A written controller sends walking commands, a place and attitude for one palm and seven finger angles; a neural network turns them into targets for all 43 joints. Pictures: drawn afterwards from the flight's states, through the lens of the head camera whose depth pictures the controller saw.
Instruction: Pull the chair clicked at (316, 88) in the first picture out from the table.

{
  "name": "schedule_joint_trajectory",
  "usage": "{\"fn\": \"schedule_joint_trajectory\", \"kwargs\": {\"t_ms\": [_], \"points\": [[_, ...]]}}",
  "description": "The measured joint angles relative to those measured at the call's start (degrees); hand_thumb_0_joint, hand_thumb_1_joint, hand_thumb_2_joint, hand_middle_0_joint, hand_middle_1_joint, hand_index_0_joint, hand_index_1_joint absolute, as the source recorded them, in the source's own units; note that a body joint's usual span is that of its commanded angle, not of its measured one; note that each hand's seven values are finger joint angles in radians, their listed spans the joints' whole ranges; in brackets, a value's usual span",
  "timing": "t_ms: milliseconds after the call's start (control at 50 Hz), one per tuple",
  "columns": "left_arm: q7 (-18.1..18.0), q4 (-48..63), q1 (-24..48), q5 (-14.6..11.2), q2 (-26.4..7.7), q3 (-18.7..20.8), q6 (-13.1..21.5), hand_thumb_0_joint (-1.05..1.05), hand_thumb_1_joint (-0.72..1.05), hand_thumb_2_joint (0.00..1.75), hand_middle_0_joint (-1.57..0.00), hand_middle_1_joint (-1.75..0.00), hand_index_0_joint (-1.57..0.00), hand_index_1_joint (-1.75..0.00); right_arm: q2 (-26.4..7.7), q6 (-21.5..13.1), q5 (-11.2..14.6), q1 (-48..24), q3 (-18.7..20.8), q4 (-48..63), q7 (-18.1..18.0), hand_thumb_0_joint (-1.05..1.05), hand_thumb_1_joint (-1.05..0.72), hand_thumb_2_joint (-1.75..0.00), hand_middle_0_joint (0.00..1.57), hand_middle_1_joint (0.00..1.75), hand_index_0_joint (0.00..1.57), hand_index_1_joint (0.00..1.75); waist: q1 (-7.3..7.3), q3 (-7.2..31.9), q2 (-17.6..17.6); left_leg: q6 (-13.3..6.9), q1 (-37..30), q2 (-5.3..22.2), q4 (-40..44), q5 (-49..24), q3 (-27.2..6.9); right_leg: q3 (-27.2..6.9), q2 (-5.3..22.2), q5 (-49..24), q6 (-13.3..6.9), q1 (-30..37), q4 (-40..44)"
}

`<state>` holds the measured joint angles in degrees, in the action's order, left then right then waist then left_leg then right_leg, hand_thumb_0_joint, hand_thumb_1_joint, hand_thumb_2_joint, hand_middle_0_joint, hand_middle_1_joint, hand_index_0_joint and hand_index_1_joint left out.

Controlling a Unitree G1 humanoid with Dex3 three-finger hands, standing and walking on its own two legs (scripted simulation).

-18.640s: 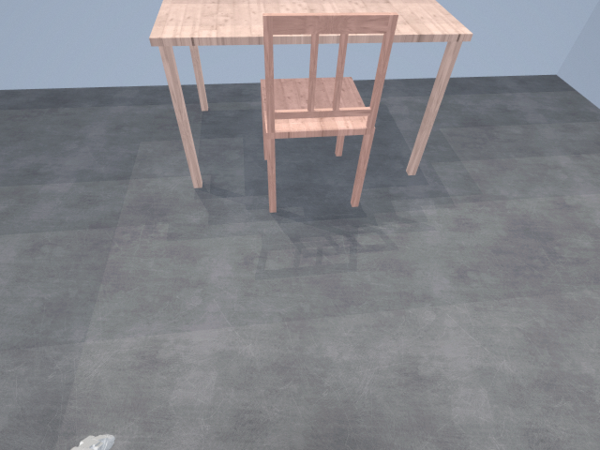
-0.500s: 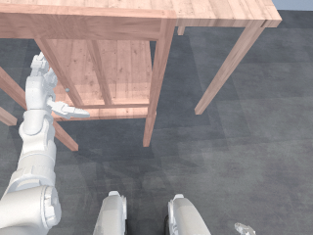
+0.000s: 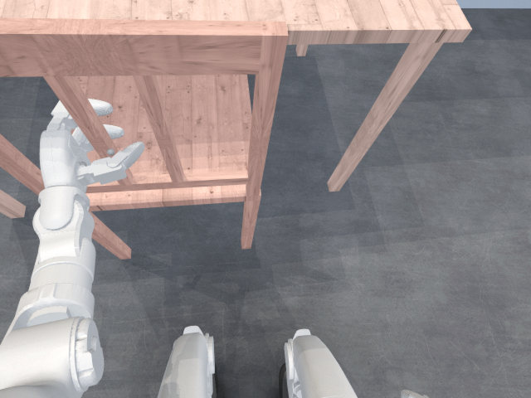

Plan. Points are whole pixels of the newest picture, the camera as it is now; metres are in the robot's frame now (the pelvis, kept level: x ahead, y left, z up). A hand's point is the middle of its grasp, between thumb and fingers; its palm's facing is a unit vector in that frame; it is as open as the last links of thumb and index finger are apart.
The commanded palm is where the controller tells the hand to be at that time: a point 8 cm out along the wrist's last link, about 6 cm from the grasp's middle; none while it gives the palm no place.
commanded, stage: hook a spindle and tug to test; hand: left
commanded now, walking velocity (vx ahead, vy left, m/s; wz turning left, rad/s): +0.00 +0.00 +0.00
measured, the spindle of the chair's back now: (99, 138) +0.50 +0.23 +0.01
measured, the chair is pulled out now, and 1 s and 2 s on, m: -0.02 0.02 0.16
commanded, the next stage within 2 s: step backward, pulling the chair out in 0.78 s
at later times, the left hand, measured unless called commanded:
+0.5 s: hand (114, 161) +0.45 +0.20 +0.02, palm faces +0.13 -0.99 -0.01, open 5.6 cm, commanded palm +0.40 +0.24 +0.03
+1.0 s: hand (116, 171) +0.43 +0.19 +0.03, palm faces +0.16 -0.98 -0.14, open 5.7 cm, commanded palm +0.39 +0.24 +0.03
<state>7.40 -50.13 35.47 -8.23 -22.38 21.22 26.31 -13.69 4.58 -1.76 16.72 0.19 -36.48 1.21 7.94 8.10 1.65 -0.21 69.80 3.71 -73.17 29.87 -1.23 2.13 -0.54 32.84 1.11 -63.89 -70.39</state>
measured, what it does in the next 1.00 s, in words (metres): stands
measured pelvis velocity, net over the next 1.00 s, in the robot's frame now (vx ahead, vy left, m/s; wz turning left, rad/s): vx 0.02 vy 0.00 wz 0.03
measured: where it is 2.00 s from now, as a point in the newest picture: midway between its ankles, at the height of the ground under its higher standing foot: outside the picture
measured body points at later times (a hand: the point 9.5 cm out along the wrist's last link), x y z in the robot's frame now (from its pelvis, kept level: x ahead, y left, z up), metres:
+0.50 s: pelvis +0.02 +0.00 +0.01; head +0.17 +0.02 +0.44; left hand +0.43 +0.25 +0.03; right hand +0.11 -0.26 -0.11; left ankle +0.03 +0.11 -0.62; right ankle +0.00 -0.14 -0.62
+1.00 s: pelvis +0.02 +0.00 +0.04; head +0.15 +0.01 +0.47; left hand +0.41 +0.24 +0.04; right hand +0.12 -0.25 -0.08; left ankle +0.03 +0.11 -0.62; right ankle +0.00 -0.14 -0.62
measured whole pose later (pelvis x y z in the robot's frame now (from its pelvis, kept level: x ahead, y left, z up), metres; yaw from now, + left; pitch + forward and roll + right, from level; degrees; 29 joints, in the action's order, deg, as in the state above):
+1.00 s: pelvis +0.02 +0.00 +0.04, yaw +2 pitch +19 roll -2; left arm -1.8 -37.8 23.4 -4.6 -16.7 12.7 14.5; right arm -12.1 6.8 1.4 13.7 0.2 -33.7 -2.4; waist 5.6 3.6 1.4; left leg 0.0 53.4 2.4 -61.8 27.8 -0.3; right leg 1.5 0.6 31.0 1.5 -47.9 -59.6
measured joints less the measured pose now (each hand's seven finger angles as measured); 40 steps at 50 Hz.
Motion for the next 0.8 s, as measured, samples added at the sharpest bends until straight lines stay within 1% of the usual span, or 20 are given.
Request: {"fn": "schedule_joint_trajectory", "kwargs": {"t_ms": [140, 220, 460, 620, 800], "points": [[0.1, 1.6, -1.9, -0.1, 1.0, -0.2, 0.6, 0.00, 0.59, 0.76, -0.37, -1.34, -0.38, -1.37, 0.1, -0.2, 0.0, 0.1, 0.1, 0.0, 0.1, 0.00, -0.90, -0.90, 0.20, 0.30, 0.20, 0.30, -0.31, 0.2, -0.2, 0.1, -1.2, -0.1, 0.9, 0.4, 0.1, -0.1, 0.1, 0.4, 0.0, 1.2, 1.0], [-0.1, 3.0, -3.1, -0.5, 1.4, -0.7, 0.1, 0.00, 0.73, 0.82, -0.37, -1.34, -0.38, -1.37, 0.2, -0.3, 0.0, -0.3, 0.4, 0.4, 0.2, 0.00, -0.90, -0.90, 0.20, 0.30, 0.20, 0.30, -0.48, 0.5, -0.1, 0.1, -1.6, -0.1, 1.2, 0.7, 0.1, -0.1, 0.1, 0.6, 0.0, 1.6, 1.3], [-0.8, 9.8, -9.5, -1.8, 3.9, -2.5, -0.8, 0.01, 0.76, 0.78, -0.33, -1.35, -0.34, -1.39, 0.7, -1.0, 0.4, -1.7, 0.6, 2.1, 1.0, 0.00, -0.90, -0.90, 0.20, 0.30, 0.20, 0.30, -1.24, 0.8, -0.2, 0.1, -4.0, -0.1, 2.9, 1.1, 0.7, -0.6, 0.1, 0.8, 0.1, 3.7, 3.0], [-0.6, 12.9, -13.0, -1.9, 5.1, -3.4, -0.3, 0.01, 0.75, 0.78, -0.34, -1.35, -0.34, -1.39, 0.7, -1.6, 0.5, -2.3, 0.6, 2.3, 0.8, 0.00, -0.90, -0.90, 0.20, 0.30, 0.20, 0.30, -1.70, 1.1, -0.3, 0.1, -4.9, -0.2, 3.2, 1.4, 0.8, -0.7, 0.2, 1.0, 0.1, 4.5, 3.1], [-1.3, 15.4, -15.9, -2.2, 6.3, -4.4, -0.4, 0.01, 0.74, 0.79, -0.33, -1.35, -0.34, -1.40, 0.7, -2.2, 0.5, -2.6, 0.8, 2.4, 0.7, 0.00, -0.90, -0.90, 0.20, 0.30, 0.20, 0.30, -2.06, 1.2, -0.3, 0.2, -5.5, -0.3, 3.4, 1.3, 1.0, -1.0, 0.3, 1.1, 0.1, 5.0, 3.0]]}}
